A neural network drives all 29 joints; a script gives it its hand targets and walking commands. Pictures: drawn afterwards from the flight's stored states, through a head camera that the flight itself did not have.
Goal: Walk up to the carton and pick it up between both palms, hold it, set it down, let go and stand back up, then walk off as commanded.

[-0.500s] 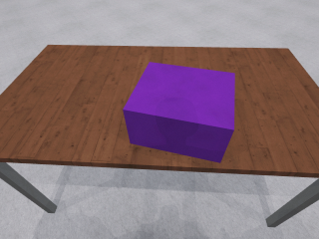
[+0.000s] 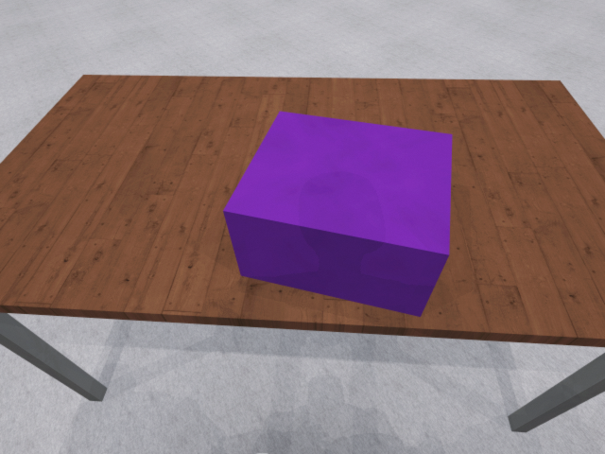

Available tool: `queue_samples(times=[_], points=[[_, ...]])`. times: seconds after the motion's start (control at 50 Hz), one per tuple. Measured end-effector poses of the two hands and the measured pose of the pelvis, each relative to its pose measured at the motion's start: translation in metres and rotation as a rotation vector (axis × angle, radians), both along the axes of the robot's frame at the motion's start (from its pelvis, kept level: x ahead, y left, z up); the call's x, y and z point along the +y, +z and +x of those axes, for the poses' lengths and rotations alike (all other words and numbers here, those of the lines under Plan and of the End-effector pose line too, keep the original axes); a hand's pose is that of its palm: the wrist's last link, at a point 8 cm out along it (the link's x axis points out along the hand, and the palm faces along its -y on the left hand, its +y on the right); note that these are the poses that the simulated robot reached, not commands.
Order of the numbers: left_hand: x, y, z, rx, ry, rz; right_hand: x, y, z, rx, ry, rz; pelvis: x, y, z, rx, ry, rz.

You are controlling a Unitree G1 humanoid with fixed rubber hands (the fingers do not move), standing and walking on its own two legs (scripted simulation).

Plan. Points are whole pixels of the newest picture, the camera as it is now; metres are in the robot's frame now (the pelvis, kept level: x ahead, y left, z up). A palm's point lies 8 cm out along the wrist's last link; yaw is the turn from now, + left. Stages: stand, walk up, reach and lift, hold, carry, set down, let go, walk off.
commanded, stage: walk up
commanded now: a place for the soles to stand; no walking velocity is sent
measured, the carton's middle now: (344, 206) +0.50 -0.04 +0.03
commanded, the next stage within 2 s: reach and lift in 0.74 s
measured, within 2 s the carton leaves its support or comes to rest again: neither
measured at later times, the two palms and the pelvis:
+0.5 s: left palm out of the picture +0.07 +0.29 -0.11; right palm out of the picture +0.08 -0.32 -0.10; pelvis +0.00 -0.01 +0.00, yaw +0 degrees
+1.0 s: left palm out of the picture +0.16 +0.26 -0.10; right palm out of the picture +0.12 -0.32 -0.10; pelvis -0.01 -0.03 -0.01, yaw -1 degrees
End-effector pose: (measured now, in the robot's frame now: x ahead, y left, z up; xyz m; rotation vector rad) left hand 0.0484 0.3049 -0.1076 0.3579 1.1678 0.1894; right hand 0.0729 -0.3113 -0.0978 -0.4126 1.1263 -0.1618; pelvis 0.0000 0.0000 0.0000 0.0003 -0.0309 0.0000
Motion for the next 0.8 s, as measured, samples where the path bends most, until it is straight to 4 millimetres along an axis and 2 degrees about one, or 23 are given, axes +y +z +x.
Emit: queue_samples(times=[0.12,0.2,0.3,0.44,0.54,0.72,0.8], points=[[0.007,0.0,0.012,-0.007,-0.002,-0.002,0.008,0.003,0.01,-0.025,0.016,-0.001,0.007,0.001,0.006,0.009,0.005,-0.002],[0.002,-0.001,0.02,-0.018,-0.009,-0.003,0.003,0.003,0.008,-0.036,0.009,-0.01,0.003,0.0,0.005,0.005,0.0,-0.003],[-0.007,0.0,0.021,-0.018,-0.017,-0.01,-0.006,0.002,0.005,-0.02,-0.005,-0.013,-0.005,0.0,0.004,0.003,-0.003,0.003],[-0.006,0.002,0.025,-0.023,-0.017,-0.007,-0.005,0.002,0.009,-0.044,0.007,-0.008,-0.005,0.001,0.006,0.005,-0.001,0.006],[-0.014,0.001,0.025,-0.028,-0.025,-0.01,-0.014,0.002,0.003,-0.032,-0.008,-0.011,-0.012,0.0,0.003,0.0,-0.009,0.006],[-0.009,0.001,0.03,-0.032,-0.025,-0.011,-0.008,0.004,0.007,-0.045,0.0,-0.017,-0.006,0.001,0.005,0.002,-0.003,0.006],[-0.013,-0.002,0.032,0.005,-0.011,0.0,-0.014,0.002,0.005,-0.073,-0.009,-0.006,-0.011,-0.001,0.002,-0.003,-0.01,0.004]])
